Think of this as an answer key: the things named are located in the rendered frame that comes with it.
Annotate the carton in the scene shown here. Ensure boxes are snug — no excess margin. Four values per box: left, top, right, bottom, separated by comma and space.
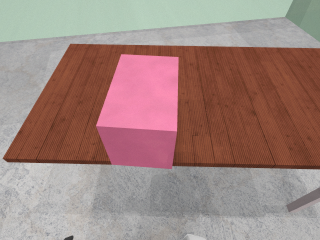
96, 54, 179, 169

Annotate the table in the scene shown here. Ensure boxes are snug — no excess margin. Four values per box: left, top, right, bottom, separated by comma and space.
3, 44, 320, 213

